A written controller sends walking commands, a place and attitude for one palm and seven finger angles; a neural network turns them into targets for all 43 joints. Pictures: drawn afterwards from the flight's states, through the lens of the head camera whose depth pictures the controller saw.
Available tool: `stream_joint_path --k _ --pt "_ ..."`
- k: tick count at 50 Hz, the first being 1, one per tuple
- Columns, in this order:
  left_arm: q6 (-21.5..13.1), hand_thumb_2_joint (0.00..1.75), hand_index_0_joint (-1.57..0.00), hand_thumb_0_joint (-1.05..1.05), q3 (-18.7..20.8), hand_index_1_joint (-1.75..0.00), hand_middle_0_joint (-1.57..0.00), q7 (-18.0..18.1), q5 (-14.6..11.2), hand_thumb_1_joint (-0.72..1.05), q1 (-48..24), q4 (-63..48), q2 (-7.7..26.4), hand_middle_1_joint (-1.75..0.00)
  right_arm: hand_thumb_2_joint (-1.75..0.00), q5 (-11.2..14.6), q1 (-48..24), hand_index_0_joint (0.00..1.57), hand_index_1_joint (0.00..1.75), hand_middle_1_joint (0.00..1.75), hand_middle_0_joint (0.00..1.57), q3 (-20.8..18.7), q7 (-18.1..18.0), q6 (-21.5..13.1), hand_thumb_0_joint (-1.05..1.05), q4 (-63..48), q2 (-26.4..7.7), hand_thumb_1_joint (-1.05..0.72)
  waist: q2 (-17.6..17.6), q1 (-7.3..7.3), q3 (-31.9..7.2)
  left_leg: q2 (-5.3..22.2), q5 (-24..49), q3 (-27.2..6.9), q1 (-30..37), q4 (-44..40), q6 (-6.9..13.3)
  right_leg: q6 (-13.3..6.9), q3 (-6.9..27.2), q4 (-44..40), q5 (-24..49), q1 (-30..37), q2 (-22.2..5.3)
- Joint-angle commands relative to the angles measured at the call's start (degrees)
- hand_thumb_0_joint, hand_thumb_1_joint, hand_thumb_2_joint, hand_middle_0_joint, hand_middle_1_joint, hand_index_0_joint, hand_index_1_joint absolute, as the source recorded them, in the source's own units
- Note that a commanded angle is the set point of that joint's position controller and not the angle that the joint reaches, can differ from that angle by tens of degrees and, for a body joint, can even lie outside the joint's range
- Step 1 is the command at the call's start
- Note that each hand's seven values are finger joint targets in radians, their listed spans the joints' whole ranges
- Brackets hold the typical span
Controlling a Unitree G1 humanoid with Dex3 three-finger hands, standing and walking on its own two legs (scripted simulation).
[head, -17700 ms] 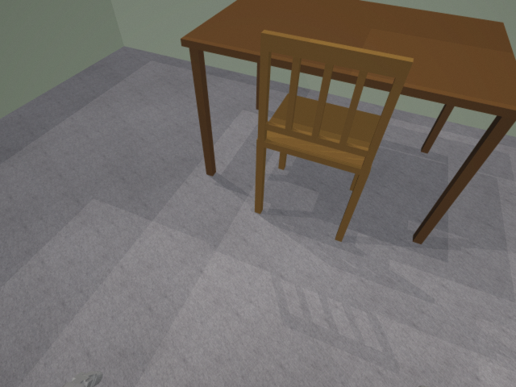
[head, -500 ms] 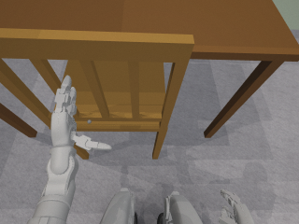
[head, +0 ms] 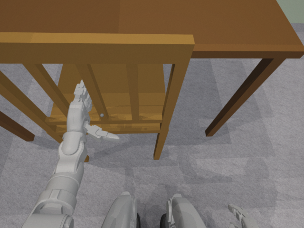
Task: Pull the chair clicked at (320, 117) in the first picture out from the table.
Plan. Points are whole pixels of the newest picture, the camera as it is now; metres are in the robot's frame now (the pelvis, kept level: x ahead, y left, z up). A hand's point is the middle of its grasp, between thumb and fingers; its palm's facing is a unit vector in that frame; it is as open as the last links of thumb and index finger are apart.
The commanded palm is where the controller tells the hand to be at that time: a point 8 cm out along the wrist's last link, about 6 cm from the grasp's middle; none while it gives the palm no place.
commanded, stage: push the fingers through the gap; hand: left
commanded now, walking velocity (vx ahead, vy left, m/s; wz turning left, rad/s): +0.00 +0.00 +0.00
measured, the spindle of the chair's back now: (95, 95) +0.45 +0.16 +0.03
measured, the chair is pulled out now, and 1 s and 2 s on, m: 0.00 0.00 0.02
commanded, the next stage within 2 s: hook a spindle and tug to test in 0.38 s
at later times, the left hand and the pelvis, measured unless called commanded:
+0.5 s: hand (101, 112) +0.39 +0.14 +0.03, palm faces +0.06 -1.00 -0.03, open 16.9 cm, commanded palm +0.37 +0.19 +0.02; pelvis +0.00 +0.00 +0.00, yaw +0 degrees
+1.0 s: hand (100, 112) +0.41 +0.14 +0.01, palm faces +0.06 -1.00 -0.02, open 12.8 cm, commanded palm +0.38 +0.18 +0.02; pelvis +0.00 +0.00 +0.00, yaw +0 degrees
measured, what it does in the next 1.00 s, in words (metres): stands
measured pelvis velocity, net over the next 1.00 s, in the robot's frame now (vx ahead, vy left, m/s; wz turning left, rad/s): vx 0.00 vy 0.00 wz -0.01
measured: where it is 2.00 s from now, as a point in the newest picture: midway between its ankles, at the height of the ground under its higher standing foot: outside the picture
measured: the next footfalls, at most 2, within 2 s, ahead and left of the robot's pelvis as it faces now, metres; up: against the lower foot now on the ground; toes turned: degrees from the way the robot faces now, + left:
none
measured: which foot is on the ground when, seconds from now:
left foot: down 0.00-1.00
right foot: down 0.00-1.00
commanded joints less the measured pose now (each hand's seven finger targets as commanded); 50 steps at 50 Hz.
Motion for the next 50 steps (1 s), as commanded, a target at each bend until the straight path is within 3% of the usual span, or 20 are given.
stream_joint_path --k 1,3,7,9,10,11,14,15,16,17,19,20,24,27,30,34,39,44,48,50 --pt "-8.42 0.30 -0.06 0.00 5.26 -0.08 -0.06 2.19 -1.02 -0.50 -18.29 -24.27 9.00 -0.08 -0.90 -0.49 3.90 0.20 0.30 0.30 0.20 -3.55 -1.26 -2.69 0.00 -6.45 -8.75 -0.90 3.94 0.64 -33.38 1.89 26.83 -7.22 28.63 -9.96 -3.88 0.59 4.52 -8.01 20.14 11.98 -0.48" --pt "-11.04 0.30 -0.06 0.00 8.40 -0.08 -0.06 5.01 0.42 -0.50 -14.71 -25.38 12.12 -0.08 -0.90 -1.09 4.13 0.20 0.30 0.30 0.20 -3.39 -0.95 -2.70 0.00 -5.91 -8.07 -0.90 3.50 1.60 -34.29 2.00 29.91 -6.99 29.15 -9.80 -4.49 0.63 4.65 -7.33 22.55 13.63 -0.29" --pt "-10.26 0.30 -0.06 0.00 4.12 -0.08 -0.06 5.99 4.10 -0.50 -9.73 -13.06 7.00 -0.08 -0.90 -1.45 4.43 0.20 0.30 0.30 0.20 -3.23 0.18 -1.77 0.00 -4.33 -7.79 -0.90 0.26 -0.87 -23.96 1.94 23.70 -6.04 21.04 -9.08 -3.78 0.96 4.41 -7.39 19.44 10.23 -0.26" --pt "-7.75 0.30 -0.06 0.00 2.94 -0.08 -0.06 4.36 4.18 -0.50 -7.65 -6.21 5.40 -0.08 -0.90 -1.03 4.49 0.20 0.30 0.30 0.20 -3.07 0.29 -0.86 0.00 -4.54 -8.27 -0.90 -3.14 -1.70 -18.53 1.51 17.79 -5.36 16.06 -9.79 -3.10 0.93 4.57 -9.01 16.43 10.34 -0.23" --pt "-6.82 0.30 -0.06 0.00 2.38 -0.08 -0.06 3.22 3.81 -0.50 -6.72 -5.34 4.62 -0.08 -0.90 -0.76 4.58 0.20 0.30 0.30 0.20 -3.10 0.30 -0.68 0.00 -5.31 -8.38 -0.90 -2.90 -1.23 -17.99 1.27 16.88 -4.88 15.48 -10.32 -2.96 0.71 4.77 -9.54 16.07 11.39 -0.28" --pt "-5.94 0.30 -0.06 0.00 0.88 -0.08 -0.06 2.12 3.01 -0.50 -6.96 -5.39 2.91 -0.08 -0.90 -0.44 4.33 0.20 0.30 0.30 0.20 -3.09 0.33 -0.54 0.00 -5.86 -8.52 -0.90 -2.39 -1.47 -18.40 1.33 16.82 -4.89 16.26 -10.64 -2.93 0.72 4.77 -9.94 16.14 11.24 -0.31" --pt "-6.09 0.30 -0.06 0.00 0.19 -0.08 -0.06 0.31 0.20 -0.50 -11.60 -12.38 2.61 -0.08 -0.90 0.02 3.95 0.20 0.30 0.30 0.20 -3.39 -0.05 -0.64 0.00 -6.82 -8.77 -0.90 -0.93 -1.32 -22.79 1.65 18.81 -5.72 20.71 -10.86 -3.03 0.65 4.60 -10.20 16.63 11.67 -0.45" --pt "-6.94 0.30 -0.06 0.00 0.30 -0.08 -0.06 0.32 -0.53 -0.50 -13.16 -15.42 2.91 -0.08 -0.90 -0.03 3.67 0.20 0.30 0.30 0.20 -3.45 -0.25 -0.96 0.00 -7.01 -8.69 -0.90 1.25 -1.24 -24.53 1.70 20.55 -5.86 22.57 -10.48 -3.06 0.61 4.69 -9.87 17.62 11.36 -0.43" --pt "-8.21 0.30 -0.06 0.00 2.25 -0.08 -0.06 0.80 -0.91 -0.50 -14.46 -18.74 5.17 -0.08 -0.90 -0.10 3.78 0.20 0.30 0.30 0.20 -3.62 -0.48 -1.27 0.00 -6.69 -8.67 -0.90 0.37 -0.87 -26.94 1.86 22.04 -6.20 24.17 -10.31 -3.19 0.72 4.74 -9.62 18.65 12.21 -0.40" --pt "-9.69 0.30 -0.06 0.00 3.92 -0.08 -0.06 1.51 -0.64 -0.50 -15.62 -21.65 7.64 -0.08 -0.90 -0.35 3.69 0.20 0.30 0.30 0.20 -3.65 -0.77 -1.58 0.00 -6.47 -8.69 -0.90 2.36 -0.26 -29.23 1.88 23.75 -6.25 25.50 -10.01 -3.44 0.71 5.10 -9.02 19.72 12.62 -0.40" --pt "-12.03 0.30 -0.06 0.00 3.21 -0.08 -0.06 3.07 0.40 -0.50 -16.06 -25.32 7.61 -0.08 -0.90 -0.77 3.66 0.20 0.30 0.30 0.20 -3.63 -0.73 -2.15 0.00 -5.83 -8.12 -0.90 4.49 -0.13 -31.17 2.15 26.70 -6.91 28.66 -9.66 -3.97 0.72 4.87 -8.06 20.78 11.51 -0.39" --pt "-12.47 0.30 -0.06 0.00 2.89 -0.08 -0.06 3.84 1.17 -0.50 -16.03 -25.07 7.83 -0.08 -0.90 -0.99 3.77 0.20 0.30 0.30 0.20 -3.61 -0.68 -2.26 0.00 -5.42 -8.24 -0.90 5.01 -0.64 -30.06 2.22 27.26 -7.13 28.88 -9.42 -4.20 0.70 4.58 -7.63 20.35 9.82 -0.31" --pt "-10.56 0.30 -0.06 0.00 2.38 -0.08 -0.06 4.59 3.74 -0.50 -11.42 -11.77 5.85 -0.08 -0.90 -1.15 3.45 0.20 0.30 0.30 0.20 -3.30 -0.34 -1.44 0.00 -4.20 -8.23 -0.90 -1.02 -1.81 -20.85 1.65 18.64 -6.18 19.32 -9.24 -3.32 0.98 4.57 -8.44 15.87 8.81 -0.35" --pt "-7.33 0.30 -0.11 0.00 1.94 -0.24 -0.11 3.09 3.35 -0.50 -12.31 -6.55 5.06 -0.24 -0.90 -0.55 3.12 0.20 0.30 0.30 0.20 -3.04 -0.25 -0.60 0.00 -5.11 -8.65 -0.90 -1.99 -1.93 -18.68 0.99 13.46 -5.28 15.77 -10.02 -2.80 0.91 5.13 -10.05 12.73 9.89 -0.52" --pt "-6.71 0.30 -0.17 0.00 2.56 -0.41 -0.17 1.81 1.42 -0.50 -13.31 -11.26 5.61 -0.41 -0.90 -0.21 2.95 0.20 0.30 0.30 0.20 -3.07 -0.56 -0.78 0.00 -6.83 -8.75 -0.90 0.43 -0.59 -24.02 0.93 15.85 -5.25 18.85 -10.59 -2.84 0.63 5.43 -10.16 14.78 12.87 -0.52" --pt "-9.45 0.30 -0.24 0.00 3.50 -0.63 -0.24 2.11 0.26 -0.50 -17.35 -18.13 7.25 -0.63 -0.90 -0.40 2.73 0.20 0.30 0.30 0.20 -3.08 -0.90 -1.57 0.00 -6.42 -8.18 -0.90 1.58 -0.78 -27.70 1.14 19.40 -5.15 21.75 -9.67 -2.84 0.90 5.91 -9.93 17.82 14.18 -0.44" --pt "-10.78 0.30 -0.32 0.00 3.56 -0.90 -0.32 2.72 1.95 -0.50 -15.44 -12.77 7.45 -0.90 -0.90 -0.93 3.30 0.20 0.30 0.30 0.20 -2.94 -0.67 -2.04 0.00 -4.78 -8.17 -0.90 0.01 -1.57 -23.70 1.06 17.19 -5.04 17.77 -8.86 -2.74 1.01 5.92 -9.34 16.36 12.49 -0.35" --pt "-7.85 0.42 -0.41 0.00 3.09 -1.18 -0.41 1.53 1.87 -0.22 -15.17 -7.63 6.40 -1.18 -0.90 -0.55 3.69 0.20 0.30 0.30 0.20 -2.89 -0.49 -1.35 0.00 -5.23 -8.71 -0.90 -0.61 -1.76 -21.47 0.83 14.17 -4.79 15.86 -9.63 -2.63 0.89 5.78 -10.32 13.63 11.77 -0.49" --pt "-8.63 0.52 -0.48 0.00 3.79 -1.40 -0.48 1.43 0.53 0.00 -16.40 -13.94 6.86 -1.40 -0.90 -0.50 3.72 0.20 0.30 0.30 0.20 -3.18 -0.64 -1.64 0.00 -6.06 -8.57 -0.90 2.54 -0.45 -27.47 1.12 19.82 -5.31 21.65 -10.02 -3.07 0.66 5.47 -9.52 17.56 12.99 -0.39" --pt "-9.46 0.56 -0.50 0.00 2.60 -1.45 -0.50 1.93 0.29 0.12 -17.05 -16.46 5.85 -1.45 -0.90 -0.57 3.90 0.20 0.30 0.30 0.20 -3.33 -0.49 -1.95 0.00 -5.98 -8.46 -0.90 2.86 -1.04 -28.96 1.56 22.76 -6.00 24.52 -9.84 -3.26 0.65 4.83 -8.97 19.12 12.14 -0.28"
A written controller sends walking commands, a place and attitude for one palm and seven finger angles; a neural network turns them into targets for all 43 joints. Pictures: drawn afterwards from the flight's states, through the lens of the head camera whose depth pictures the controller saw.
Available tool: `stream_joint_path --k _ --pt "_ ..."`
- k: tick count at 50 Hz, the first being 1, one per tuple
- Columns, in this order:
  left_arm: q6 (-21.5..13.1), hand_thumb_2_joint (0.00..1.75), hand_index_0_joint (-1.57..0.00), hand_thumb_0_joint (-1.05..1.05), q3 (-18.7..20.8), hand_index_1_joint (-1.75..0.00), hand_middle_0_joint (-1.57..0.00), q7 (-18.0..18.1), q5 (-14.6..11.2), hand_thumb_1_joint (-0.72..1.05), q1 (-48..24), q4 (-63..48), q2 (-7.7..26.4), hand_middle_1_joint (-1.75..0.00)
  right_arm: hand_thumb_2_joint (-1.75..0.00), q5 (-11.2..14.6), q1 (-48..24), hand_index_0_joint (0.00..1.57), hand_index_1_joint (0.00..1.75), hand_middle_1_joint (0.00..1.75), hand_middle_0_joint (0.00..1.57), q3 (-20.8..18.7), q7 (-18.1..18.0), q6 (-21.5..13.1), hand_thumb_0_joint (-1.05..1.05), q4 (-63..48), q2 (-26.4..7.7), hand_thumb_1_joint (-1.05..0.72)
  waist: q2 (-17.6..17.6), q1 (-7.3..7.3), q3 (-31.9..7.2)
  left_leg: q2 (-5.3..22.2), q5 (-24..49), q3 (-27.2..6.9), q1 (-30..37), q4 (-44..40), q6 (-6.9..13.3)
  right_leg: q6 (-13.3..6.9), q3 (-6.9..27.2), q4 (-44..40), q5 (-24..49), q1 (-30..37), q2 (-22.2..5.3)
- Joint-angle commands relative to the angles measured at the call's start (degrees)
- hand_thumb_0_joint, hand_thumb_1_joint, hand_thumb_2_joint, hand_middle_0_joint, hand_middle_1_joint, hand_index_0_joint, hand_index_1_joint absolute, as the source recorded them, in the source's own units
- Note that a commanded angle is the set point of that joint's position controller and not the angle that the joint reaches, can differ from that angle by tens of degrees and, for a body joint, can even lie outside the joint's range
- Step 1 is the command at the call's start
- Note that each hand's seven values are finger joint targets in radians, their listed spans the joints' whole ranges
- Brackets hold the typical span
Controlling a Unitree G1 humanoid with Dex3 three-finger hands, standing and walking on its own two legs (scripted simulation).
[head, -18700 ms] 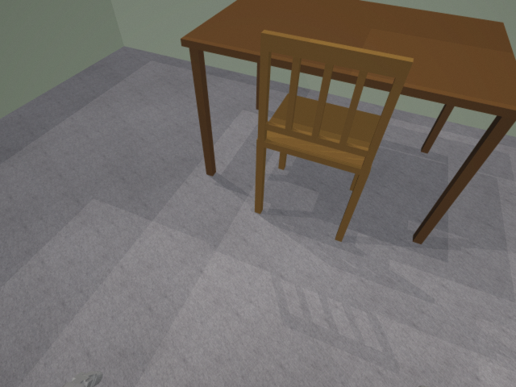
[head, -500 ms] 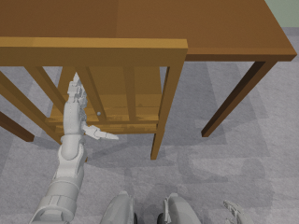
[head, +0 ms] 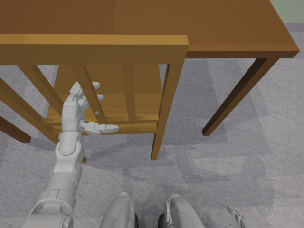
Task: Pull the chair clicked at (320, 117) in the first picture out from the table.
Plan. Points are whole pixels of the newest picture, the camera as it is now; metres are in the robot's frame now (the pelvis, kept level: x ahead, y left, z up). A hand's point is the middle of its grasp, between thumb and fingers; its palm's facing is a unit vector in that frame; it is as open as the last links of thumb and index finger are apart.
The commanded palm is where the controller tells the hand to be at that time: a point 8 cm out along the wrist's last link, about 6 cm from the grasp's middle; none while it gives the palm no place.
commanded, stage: hook a spindle and tug to test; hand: left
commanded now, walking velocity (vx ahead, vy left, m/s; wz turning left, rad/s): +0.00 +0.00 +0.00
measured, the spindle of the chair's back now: (91, 96) +0.45 +0.16 +0.02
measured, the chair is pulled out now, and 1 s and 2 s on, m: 0.00 0.02 0.10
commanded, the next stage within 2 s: step backward, pulling the chair out in 0.98 s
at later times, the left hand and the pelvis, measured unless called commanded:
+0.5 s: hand (99, 110) +0.41 +0.14 +0.01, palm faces +0.07 -1.00 -0.01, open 5.7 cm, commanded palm +0.38 +0.19 +0.02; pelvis +0.02 +0.01 +0.01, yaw -1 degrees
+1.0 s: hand (98, 118) +0.39 +0.14 +0.01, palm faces +0.07 -1.00 -0.01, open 5.7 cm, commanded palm +0.35 +0.19 +0.02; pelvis +0.04 +0.00 +0.01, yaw -1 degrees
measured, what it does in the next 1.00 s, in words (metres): stands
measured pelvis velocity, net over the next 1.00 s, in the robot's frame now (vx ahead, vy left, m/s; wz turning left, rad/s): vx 0.04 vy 0.00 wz -0.01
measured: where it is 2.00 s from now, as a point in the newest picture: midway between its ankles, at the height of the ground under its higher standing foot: outside the picture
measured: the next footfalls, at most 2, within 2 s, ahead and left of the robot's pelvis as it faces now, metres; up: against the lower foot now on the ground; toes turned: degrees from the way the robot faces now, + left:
none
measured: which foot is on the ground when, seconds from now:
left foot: down 0.00-1.00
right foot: down 0.00-1.00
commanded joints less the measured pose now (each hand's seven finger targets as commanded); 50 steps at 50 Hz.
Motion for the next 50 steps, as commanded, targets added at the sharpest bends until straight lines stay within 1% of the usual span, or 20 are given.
stream_joint_path --k 1,2,4,6,13,14,18,23,24,25,28,29,32,37,39,41,44,46,49,50 --pt "-6.22 0.59 -0.50 0.00 0.50 -1.45 -0.50 0.39 -0.62 0.17 -16.67 -17.10 5.96 -1.45 -0.90 -0.21 3.56 0.20 0.30 0.30 0.20 -3.41 -0.64 -2.35 0.00 -5.24 -8.88 -0.90 2.81 -0.61 -28.78 1.33 22.95 -6.43 24.17 -8.93 -3.01 1.09 4.39 -8.47 18.91 11.53 -0.60" --pt "-6.39 0.61 -0.50 0.00 2.29 -1.45 -0.50 0.99 -0.15 0.23 -15.39 -16.15 7.91 -1.45 -0.90 -0.31 3.78 0.20 0.30 0.30 0.20 -3.43 -0.62 -2.24 0.00 -4.96 -9.07 -0.90 2.42 0.06 -28.22 1.37 22.96 -6.52 23.30 -8.98 -3.17 0.99 4.40 -8.16 18.75 11.54 -0.54" --pt "-6.65 0.66 -0.50 0.00 0.59 -1.45 -0.50 1.49 0.58 0.34 -14.92 -15.69 6.22 -1.45 -0.90 -0.47 3.72 0.20 0.30 0.30 0.20 -3.35 -0.36 -2.26 0.00 -5.01 -8.73 -0.90 1.63 -0.40 -27.29 1.26 22.50 -6.07 22.12 -8.82 -2.94 1.10 4.51 -8.27 19.13 12.10 -0.49" --pt "-7.15 0.71 -0.50 0.00 0.93 -1.45 -0.50 1.76 0.85 0.45 -14.68 -16.77 6.64 -1.45 -0.90 -0.58 3.71 0.20 0.30 0.30 0.20 -3.48 -0.22 -2.40 0.00 -4.99 -8.76 -0.90 3.33 -0.07 -28.05 1.33 23.90 -6.16 23.26 -8.84 -3.21 0.96 4.39 -7.79 19.96 11.95 -0.45" --pt "-6.80 0.88 -0.50 0.00 1.34 -1.45 -0.50 1.81 0.29 0.84 -10.51 -18.33 6.50 -1.45 -0.90 -0.44 3.88 0.20 0.30 0.30 0.20 -3.64 0.10 -1.94 0.00 -5.37 -8.77 -0.90 2.79 0.53 -27.93 1.83 28.13 -6.48 24.95 -9.42 -3.73 0.94 4.05 -7.73 22.74 12.71 -0.44" --pt "-6.58 0.90 -0.50 0.00 0.34 -1.45 -0.50 1.81 0.28 0.90 -9.70 -18.40 5.21 -1.45 -0.90 -0.43 3.88 0.20 0.30 0.30 0.20 -3.66 0.18 -1.90 0.00 -5.46 -8.65 -0.90 2.30 0.42 -27.84 1.92 28.54 -6.72 25.46 -9.48 -3.70 1.01 3.86 -7.82 22.74 12.53 -0.46" --pt "-6.30 0.90 -0.50 0.00 -0.47 -1.45 -0.50 1.93 0.11 0.90 -6.63 -20.30 4.17 -1.45 -0.90 -0.41 4.08 0.20 0.30 0.30 0.20 -3.88 0.36 -1.69 0.00 -5.64 -8.54 -0.90 3.42 0.93 -27.89 2.49 32.86 -7.31 28.23 -9.72 -4.43 0.99 3.37 -7.70 23.56 11.36 -0.50" --pt "-5.78 0.90 -0.50 0.00 0.79 -1.45 -0.50 2.51 0.25 0.90 -2.23 -20.53 5.18 -1.45 -0.90 -0.41 3.88 0.20 0.30 0.30 0.20 -3.86 0.49 -1.30 0.00 -6.11 -8.39 -0.90 0.30 1.43 -26.52 2.16 32.06 -6.54 25.25 -9.62 -3.90 1.08 3.74 -7.73 25.36 13.93 -0.50" --pt "-5.75 0.90 -0.50 0.00 -0.88 -1.45 -0.50 2.39 0.54 0.90 -2.82 -21.03 3.78 -1.45 -0.90 -0.47 3.52 0.20 0.30 0.30 0.20 -3.72 0.55 -1.31 0.00 -6.32 -8.16 -0.90 1.33 1.08 -26.37 2.02 31.47 -6.30 24.92 -9.49 -3.72 1.13 3.86 -7.70 25.44 13.84 -0.61" --pt "-5.94 0.90 -0.50 0.00 -0.03 -1.45 -0.50 2.46 0.66 0.90 -2.49 -21.86 4.81 -1.45 -0.90 -0.46 3.67 0.20 0.30 0.30 0.20 -3.82 0.58 -1.35 0.00 -6.43 -8.17 -0.90 1.49 1.41 -26.91 1.90 31.80 -6.03 24.96 -9.33 -3.61 0.95 3.99 -7.59 26.00 14.54 -0.60" --pt "-6.04 0.90 -0.50 0.00 -1.22 -1.45 -0.50 2.47 0.54 0.90 2.49 -25.17 3.42 -1.45 -0.90 -0.43 3.49 0.20 0.30 0.30 0.20 -3.95 0.92 -1.20 0.00 -7.23 -7.74 -0.90 3.78 2.49 -28.73 2.42 37.21 -6.41 28.68 -9.61 -4.44 0.94 3.80 -7.50 27.65 14.34 -0.62" --pt "-5.62 0.90 -0.50 0.00 -2.30 -1.45 -0.50 2.24 0.27 0.90 4.06 -25.37 2.09 -1.45 -0.90 -0.35 3.40 0.20 0.30 0.30 0.20 -3.99 1.05 -1.14 0.00 -7.45 -7.60 -0.90 2.77 2.34 -28.78 2.48 37.16 -6.31 28.69 -9.48 -4.21 1.10 3.81 -7.77 27.97 14.71 -0.65" --pt "-5.08 0.90 -0.50 0.00 -1.36 -1.45 -0.50 2.10 -0.12 0.90 6.78 -26.62 3.24 -1.45 -0.90 -0.25 3.38 0.20 0.30 0.30 0.20 -4.02 1.04 -1.02 0.00 -7.90 -7.59 -0.90 1.15 2.64 -27.85 2.25 37.19 -5.71 26.82 -9.67 -3.82 0.99 4.13 -7.97 30.25 17.37 -0.60" --pt "-5.08 0.90 -0.50 0.00 -3.95 -1.45 -0.50 1.98 0.05 0.90 9.31 -29.86 1.35 -1.45 -0.90 -0.19 2.96 0.20 0.30 0.30 0.20 -4.01 1.07 -1.36 0.00 -8.37 -7.13 -0.90 1.28 2.17 -27.17 2.39 37.98 -5.65 26.91 -9.34 -3.56 1.20 4.24 -7.82 31.56 17.23 -0.76" --pt "-5.39 0.90 -0.50 0.00 -3.39 -1.45 -0.50 2.22 0.14 0.90 12.11 -31.14 1.79 -1.45 -0.90 -0.31 2.86 0.20 0.30 0.30 0.20 -4.11 1.02 -1.52 0.00 -8.55 -7.02 -0.90 1.63 2.77 -27.50 2.36 39.20 -5.38 27.05 -9.33 -3.58 1.10 4.34 -7.69 32.99 18.13 -0.86" --pt "-5.46 0.90 -0.50 0.00 -5.51 -1.45 -0.50 2.06 0.24 0.90 12.23 -31.77 0.13 -1.45 -0.90 -0.31 2.81 0.20 0.30 0.30 0.20 -4.02 1.12 -1.68 0.00 -8.56 -6.89 -0.90 1.50 1.97 -26.87 2.52 40.23 -5.68 27.45 -8.99 -3.54 1.22 4.18 -7.58 33.24 17.10 -0.95" --pt "-5.41 0.90 -0.50 0.00 -3.63 -1.45 -0.50 1.93 0.17 0.90 13.47 -31.02 1.83 -1.45 -0.90 -0.38 2.27 0.20 0.30 0.30 0.20 -3.99 0.87 -1.77 0.00 -8.47 -6.99 -0.90 -0.27 2.11 -25.87 1.81 35.44 -4.63 23.84 -8.64 -3.11 1.29 4.76 -7.65 33.71 19.08 -1.03" --pt "-5.80 0.90 -0.50 0.00 -4.43 -1.45 -0.50 1.71 0.47 0.90 13.20 -32.30 1.52 -1.45 -0.90 -0.35 1.94 0.20 0.30 0.30 0.20 -3.86 0.71 -1.98 0.00 -8.60 -6.83 -0.90 2.10 2.28 -26.09 1.81 36.56 -4.94 24.64 -8.71 -3.17 1.09 4.77 -7.15 33.47 18.38 -1.14" --pt "-5.47 0.90 -0.50 0.00 -3.63 -1.45 -0.50 1.52 0.12 0.90 13.71 -32.39 2.14 -1.45 -0.90 -0.41 1.94 0.20 0.30 0.30 0.20 -4.00 0.52 -2.10 0.00 -8.41 -7.00 -0.90 1.77 2.35 -26.31 1.98 37.77 -5.17 25.25 -8.31 -3.34 1.14 4.51 -6.98 33.51 17.60 -1.16" --pt "-5.29 0.90 -0.50 0.00 -4.33 -1.45 -0.50 1.44 0.26 0.90 12.58 -32.39 1.96 -1.45 -0.90 -0.45 2.06 0.20 0.30 0.30 0.20 -3.93 0.41 -2.09 0.00 -8.36 -7.12 -0.90 1.72 1.67 -26.09 2.01 38.00 -5.27 25.23 -8.05 -3.24 1.14 4.57 -6.91 33.78 17.21 -1.11"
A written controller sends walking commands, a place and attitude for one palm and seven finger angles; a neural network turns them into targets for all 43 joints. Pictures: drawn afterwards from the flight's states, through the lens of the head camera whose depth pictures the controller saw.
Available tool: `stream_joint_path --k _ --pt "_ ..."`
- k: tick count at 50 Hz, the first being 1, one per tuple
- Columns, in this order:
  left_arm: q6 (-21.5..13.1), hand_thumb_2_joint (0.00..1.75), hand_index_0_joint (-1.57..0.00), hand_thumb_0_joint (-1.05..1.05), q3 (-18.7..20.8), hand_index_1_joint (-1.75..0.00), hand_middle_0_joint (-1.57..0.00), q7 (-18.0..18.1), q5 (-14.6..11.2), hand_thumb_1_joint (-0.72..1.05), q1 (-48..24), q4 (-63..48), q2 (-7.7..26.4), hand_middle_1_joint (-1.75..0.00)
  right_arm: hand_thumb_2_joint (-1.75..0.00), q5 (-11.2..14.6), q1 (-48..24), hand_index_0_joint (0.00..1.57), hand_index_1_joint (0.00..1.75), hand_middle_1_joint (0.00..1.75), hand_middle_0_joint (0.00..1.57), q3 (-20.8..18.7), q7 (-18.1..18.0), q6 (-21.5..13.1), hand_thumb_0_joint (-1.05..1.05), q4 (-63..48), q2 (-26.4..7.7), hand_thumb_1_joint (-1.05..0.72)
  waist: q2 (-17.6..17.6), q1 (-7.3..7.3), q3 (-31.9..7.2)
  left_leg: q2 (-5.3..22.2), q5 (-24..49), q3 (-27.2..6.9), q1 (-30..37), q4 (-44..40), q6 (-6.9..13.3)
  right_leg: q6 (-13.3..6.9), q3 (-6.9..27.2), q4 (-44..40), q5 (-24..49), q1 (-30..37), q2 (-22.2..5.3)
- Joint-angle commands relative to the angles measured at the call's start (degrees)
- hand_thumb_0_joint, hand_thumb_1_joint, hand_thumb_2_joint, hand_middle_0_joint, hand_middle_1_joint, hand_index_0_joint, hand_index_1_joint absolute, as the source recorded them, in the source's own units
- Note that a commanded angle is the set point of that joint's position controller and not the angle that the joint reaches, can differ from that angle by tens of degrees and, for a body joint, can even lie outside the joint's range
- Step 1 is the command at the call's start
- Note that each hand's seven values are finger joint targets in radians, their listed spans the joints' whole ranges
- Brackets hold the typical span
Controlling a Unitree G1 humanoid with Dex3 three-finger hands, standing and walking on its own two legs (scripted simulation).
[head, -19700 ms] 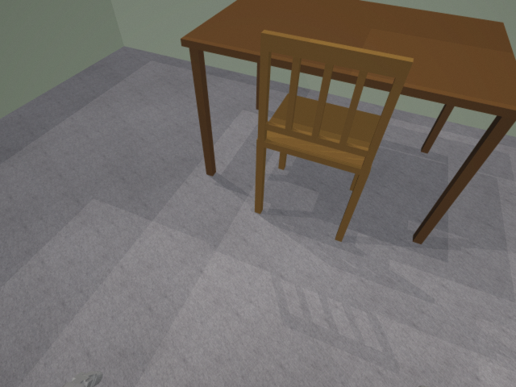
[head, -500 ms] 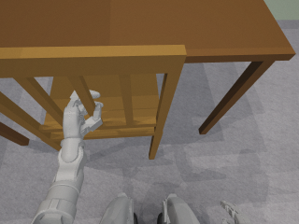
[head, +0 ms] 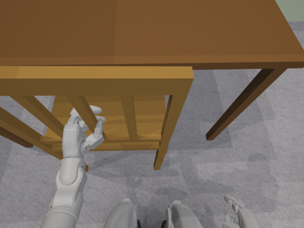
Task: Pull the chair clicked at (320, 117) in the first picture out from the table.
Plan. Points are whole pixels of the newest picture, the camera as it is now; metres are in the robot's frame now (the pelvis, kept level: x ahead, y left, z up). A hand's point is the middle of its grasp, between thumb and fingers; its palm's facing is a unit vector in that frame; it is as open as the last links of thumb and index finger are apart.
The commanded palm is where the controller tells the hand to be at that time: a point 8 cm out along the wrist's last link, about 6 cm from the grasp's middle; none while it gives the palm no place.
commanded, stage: step backward, pulling the chair out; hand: left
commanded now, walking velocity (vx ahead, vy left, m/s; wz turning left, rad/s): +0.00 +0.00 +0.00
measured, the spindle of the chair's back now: (90, 119) +0.38 +0.17 +0.01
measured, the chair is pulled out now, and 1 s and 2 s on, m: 0.02 0.10 0.26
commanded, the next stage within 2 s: none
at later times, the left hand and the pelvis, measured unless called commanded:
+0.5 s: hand (97, 134) +0.34 +0.14 +0.02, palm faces -0.04 -0.99 -0.12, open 5.4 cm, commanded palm +0.31 +0.19 +0.02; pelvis +0.01 +0.02 +0.09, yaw -1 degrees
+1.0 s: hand (103, 157) +0.28 +0.12 +0.02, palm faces +0.01 -0.99 -0.15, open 5.5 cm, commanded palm +0.26 +0.18 +0.03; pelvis -0.04 -0.01 +0.10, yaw -1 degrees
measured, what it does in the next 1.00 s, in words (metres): rises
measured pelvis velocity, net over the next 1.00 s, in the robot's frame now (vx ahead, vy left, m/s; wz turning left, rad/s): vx -0.04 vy -0.01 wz -0.03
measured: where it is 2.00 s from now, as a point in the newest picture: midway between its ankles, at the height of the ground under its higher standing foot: outside the picture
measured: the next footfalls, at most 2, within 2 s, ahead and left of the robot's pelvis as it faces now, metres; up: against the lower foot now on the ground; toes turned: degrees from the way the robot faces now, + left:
left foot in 1.14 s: -0.03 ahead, +0.15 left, +0.00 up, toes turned -3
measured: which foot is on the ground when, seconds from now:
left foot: down 0.00-0.94, up 0.96-1.00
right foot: down 0.00-1.00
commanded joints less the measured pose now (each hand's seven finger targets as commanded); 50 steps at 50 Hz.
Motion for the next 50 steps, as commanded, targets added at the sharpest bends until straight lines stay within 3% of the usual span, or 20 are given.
stream_joint_path --k 1,3,4,5,7,9,11,12,14,17,21,24,28,33,35,39,42,46,48,50 --pt "-6.03 0.90 -0.50 0.00 -0.56 -1.45 -0.50 -1.83 0.74 0.90 -5.70 -13.83 4.18 -1.45 -0.90 -0.09 3.63 0.20 0.30 0.30 0.20 -2.87 -1.01 -2.17 0.00 -5.40 -8.05 -0.90 1.08 -0.08 -26.27 2.02 40.25 -6.11 20.86 -4.95 -3.10 0.93 3.05 -4.07 35.80 13.26 -1.75" --pt "-5.46 0.90 -0.50 0.00 0.89 -1.45 -0.50 -2.08 0.43 0.90 -4.88 -12.55 5.27 -1.45 -0.90 -0.03 3.26 0.20 0.30 0.30 0.20 -2.80 -1.22 -2.20 0.00 -5.34 -8.21 -0.90 0.24 0.25 -25.85 1.71 38.09 -5.72 19.26 -4.89 -2.96 0.94 3.22 -4.24 35.61 14.10 -1.72" --pt "-5.48 0.90 -0.50 0.00 -2.08 -1.45 -0.50 -2.19 0.48 0.90 -6.27 -13.88 2.53 -1.45 -0.90 0.01 3.02 0.20 0.30 0.30 0.20 -2.76 -1.22 -2.37 0.00 -5.61 -7.88 -0.90 0.61 -0.24 -25.99 1.70 37.92 -5.83 19.71 -5.08 -2.96 0.93 3.10 -4.30 35.33 13.97 -1.83" --pt "1.46 0.90 -0.50 0.00 7.18 -1.45 -0.50 2.27 5.41 0.90 -19.88 -21.54 20.46 -1.45 -0.90 2.62 8.35 0.20 0.30 0.30 0.20 -2.32 -3.77 1.94 0.00 -9.75 -7.66 -0.90 1.17 0.61 -36.70 1.39 33.80 -4.48 37.23 -16.29 -1.78 0.50 9.18 -15.05 40.84 36.90 -5.38" --pt "6.49 0.90 -0.50 0.00 4.91 -1.45 -0.50 4.60 5.53 0.90 -18.07 -25.69 17.27 -1.45 -0.90 3.32 8.23 0.20 0.30 0.30 0.20 -2.59 -6.39 2.77 0.00 -10.74 -7.31 -0.90 4.20 -0.12 -35.49 0.99 38.06 -3.11 40.47 -19.86 -1.36 2.72 9.35 -18.13 55.61 42.25 -7.07" --pt "10.54 0.90 -0.50 0.00 2.86 -1.45 -0.50 4.72 5.73 0.90 -9.55 -14.51 12.95 -1.45 -0.90 3.71 3.74 0.20 0.30 0.30 0.20 -1.28 -7.27 4.01 0.00 -9.33 -6.61 -0.90 6.70 0.40 -26.92 2.11 38.57 -5.49 39.33 -23.75 -1.39 3.85 10.14 -19.70 51.62 36.97 -7.54" --pt "14.01 0.90 -0.50 0.00 -0.60 -1.45 -0.50 4.19 6.02 0.90 -6.81 -4.42 8.90 -1.45 -0.90 3.94 4.04 0.20 0.30 0.30 0.20 -0.65 -8.30 5.26 0.00 -7.21 -6.86 -0.90 0.46 -0.44 -17.41 3.97 39.55 -6.17 36.68 -26.59 -0.87 4.49 8.68 -22.85 52.51 37.53 -7.74" --pt "14.90 0.90 -0.50 0.00 -0.67 -1.45 -0.50 3.91 5.90 0.90 -8.20 -1.51 9.27 -1.45 -0.90 4.07 4.10 0.20 0.30 0.30 0.20 -0.55 -8.64 5.77 0.00 -6.65 -7.34 -0.90 -3.41 -0.46 -14.97 4.59 38.70 -6.22 35.46 -27.96 -0.89 4.80 8.98 -24.63 54.69 39.88 -8.29" --pt "14.37 0.90 -0.50 0.00 -0.51 -1.45 -0.50 3.32 5.43 0.90 -13.05 0.64 10.28 -1.45 -0.90 4.20 3.48 0.20 0.30 0.30 0.20 -0.67 -9.55 6.14 0.00 -6.17 -8.21 -0.90 -4.61 -0.33 -13.15 5.96 38.32 -7.21 36.33 -31.51 -1.17 4.31 9.28 -27.36 55.05 42.97 -9.46" --pt "13.50 0.90 -0.50 0.00 -0.95 -1.45 -0.50 2.83 5.89 0.90 -14.65 5.01 9.84 -1.45 -0.90 3.46 3.08 0.20 0.30 0.30 0.20 -0.74 -10.27 5.99 0.00 -5.00 -8.21 -0.90 4.36 0.15 -10.88 8.86 49.38 -9.43 43.95 -35.66 -1.07 3.18 8.01 -29.80 48.45 42.24 -8.69" --pt "13.59 0.90 -0.50 0.00 -2.48 -1.45 -0.50 1.91 6.43 0.90 -13.33 8.14 7.93 -1.45 -0.90 2.09 2.63 0.20 0.30 0.30 0.20 -0.91 -9.21 5.65 0.00 -3.66 -7.65 -0.90 10.67 0.78 -9.85 12.97 69.72 -13.18 58.18 -38.42 -0.59 1.89 6.23 -32.00 26.43 37.40 -5.68" --pt "13.38 0.90 -0.50 0.00 -2.46 -1.45 -0.50 1.48 6.72 0.90 -11.59 7.80 7.47 -1.45 -0.90 0.74 1.92 0.20 0.30 0.30 0.20 -1.25 -7.73 4.97 0.00 -3.13 -7.43 -0.90 13.73 1.60 -9.51 14.75 79.53 -13.72 65.28 -39.15 -1.84 1.22 5.39 -33.40 18.44 34.60 -4.93" --pt "13.04 0.90 -0.50 0.00 -2.17 -1.45 -0.50 0.90 6.84 0.90 -9.33 6.43 7.20 -1.45 -0.90 -0.16 1.65 0.20 0.30 0.30 0.20 -1.48 -6.52 4.24 0.00 -3.00 -7.68 -0.90 10.91 1.78 -8.95 15.53 82.17 -12.86 66.53 -38.59 -2.63 0.57 4.99 -36.43 22.13 37.09 -5.05" --pt "12.45 0.90 -0.50 0.00 -1.30 -1.45 -0.50 1.01 6.97 0.90 -10.09 6.50 7.60 -1.45 -0.90 0.27 3.18 0.20 0.30 0.30 0.20 -2.01 -6.86 3.33 0.00 -2.11 -8.26 -0.90 5.12 0.59 -10.40 14.38 79.82 -10.65 65.55 -36.86 -3.02 -0.44 5.31 -40.17 37.04 42.75 -5.85" --pt "12.37 0.90 -0.50 0.00 -0.59 -1.45 -0.50 1.26 7.17 0.90 -11.05 7.28 8.68 -1.45 -0.90 0.28 3.25 0.20 0.30 0.30 0.20 -2.16 -7.25 2.78 0.00 -1.53 -8.56 -0.90 5.97 0.45 -10.95 14.48 78.54 -10.50 65.28 -37.55 -2.73 -0.55 5.93 -39.71 37.76 43.48 -6.25" --pt "12.11 0.90 -0.50 0.00 -1.45 -1.45 -0.50 1.88 7.33 0.90 -14.37 8.40 8.40 -1.45 -0.90 0.59 2.69 0.20 0.30 0.30 0.20 -1.82 -7.67 2.50 0.00 -0.55 -8.00 -0.90 7.21 0.01 -10.72 13.70 68.81 -9.74 62.10 -38.41 -1.48 -0.41 7.44 -39.74 39.01 44.60 -7.52" --pt "12.13 0.90 -0.50 0.00 -1.35 -1.45 -0.50 2.49 6.91 0.90 -14.58 9.41 9.45 -1.45 -0.90 1.04 2.16 0.20 0.30 0.30 0.20 -1.54 -8.27 2.69 0.00 -0.82 -7.95 -0.90 5.98 0.14 -10.78 12.00 59.14 -8.83 56.16 -37.77 -1.98 -0.80 9.30 -39.44 50.48 48.98 -10.16" --pt "12.00 0.90 -0.50 0.00 -1.11 -1.45 -0.50 3.09 6.54 0.90 -14.71 12.84 10.81 -1.45 -0.90 2.36 1.50 0.20 0.30 0.30 0.20 -1.68 -9.57 2.90 0.00 -1.15 -8.38 -0.90 -0.56 0.14 -11.60 4.75 24.70 -5.25 43.44 -32.22 -4.39 -2.28 15.82 -40.45 72.36 58.55 -18.54" --pt "12.76 0.90 -0.50 0.00 -1.46 -1.45 -0.50 2.92 6.80 0.90 -15.11 14.77 10.22 -1.45 -0.90 2.76 -0.25 0.20 0.30 0.30 0.20 -1.63 -9.67 3.20 0.00 -1.45 -8.72 -0.90 -3.84 0.95 -9.80 2.11 7.40 -6.48 37.10 -27.72 -4.12 -1.66 17.13 -43.37 71.10 59.55 -21.90" --pt "13.53 0.90 -0.50 0.00 -1.19 -1.45 -0.50 2.95 7.00 0.90 -15.54 14.74 10.94 -1.45 -0.90 2.88 -1.04 0.20 0.30 0.30 0.20 -1.92 -9.76 3.37 0.00 -1.50 -9.14 -0.90 -4.48 1.25 -8.05 1.27 5.54 -7.92 36.00 -25.01 -4.00 -1.31 16.61 -45.20 65.01 57.57 -22.41"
